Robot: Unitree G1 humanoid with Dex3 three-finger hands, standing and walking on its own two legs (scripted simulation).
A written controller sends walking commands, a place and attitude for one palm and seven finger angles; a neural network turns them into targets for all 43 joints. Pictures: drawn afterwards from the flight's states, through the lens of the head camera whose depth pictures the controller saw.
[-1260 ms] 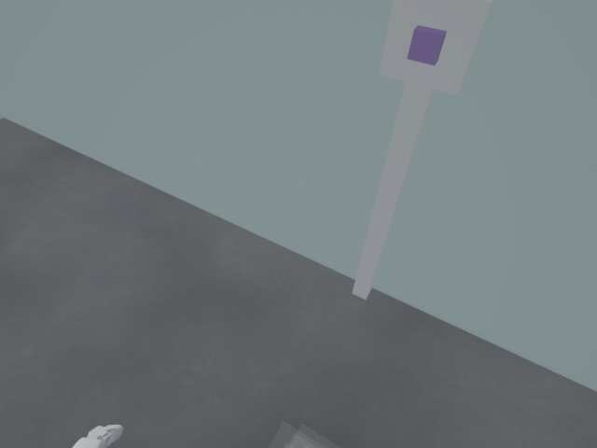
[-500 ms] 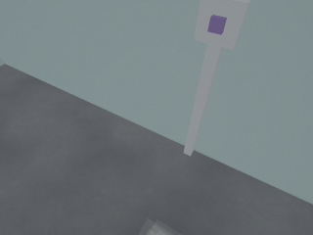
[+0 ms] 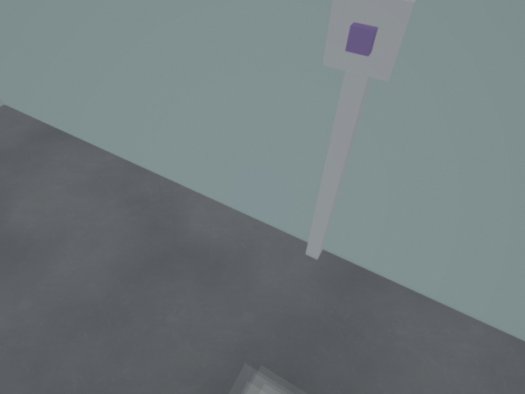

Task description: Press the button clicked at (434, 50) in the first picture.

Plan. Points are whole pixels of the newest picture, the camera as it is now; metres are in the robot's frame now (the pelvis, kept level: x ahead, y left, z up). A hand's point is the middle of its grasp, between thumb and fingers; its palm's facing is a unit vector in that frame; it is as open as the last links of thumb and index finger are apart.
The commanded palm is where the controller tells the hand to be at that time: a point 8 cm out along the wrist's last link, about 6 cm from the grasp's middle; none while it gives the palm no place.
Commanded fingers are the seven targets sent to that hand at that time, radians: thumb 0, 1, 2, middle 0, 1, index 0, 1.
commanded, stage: look at it before walking up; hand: left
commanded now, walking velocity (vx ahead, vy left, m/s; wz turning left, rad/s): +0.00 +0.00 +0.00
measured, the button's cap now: (361, 38) +0.79 -0.17 +0.19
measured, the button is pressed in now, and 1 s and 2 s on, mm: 0 0 0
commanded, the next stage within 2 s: turn to face it in 0.18 s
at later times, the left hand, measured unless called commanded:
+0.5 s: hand out of the picture +0.07 +0.24 -0.17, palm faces -0.07 -0.95 -0.31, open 7.4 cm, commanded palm none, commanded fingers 0.00 0.90 0.90 -0.20 -0.30 -0.20 -0.30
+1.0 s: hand out of the picture +0.06 +0.15 -0.17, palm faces -0.23 -0.94 -0.24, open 7.4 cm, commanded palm none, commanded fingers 0.00 0.90 0.90 -0.20 -0.30 -0.20 -0.30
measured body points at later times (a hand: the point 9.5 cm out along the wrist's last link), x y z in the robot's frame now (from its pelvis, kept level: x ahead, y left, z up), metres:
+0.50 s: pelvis +0.00 +0.00 -0.01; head +0.02 +0.00 +0.44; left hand +0.08 +0.28 -0.14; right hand +0.08 -0.28 -0.14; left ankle +0.01 +0.13 -0.75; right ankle +0.01 -0.12 -0.75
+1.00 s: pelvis -0.02 -0.03 +0.00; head +0.01 -0.05 +0.44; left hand +0.07 +0.19 -0.15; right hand -0.02 -0.30 -0.16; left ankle +0.00 +0.13 -0.67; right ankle -0.01 -0.10 -0.75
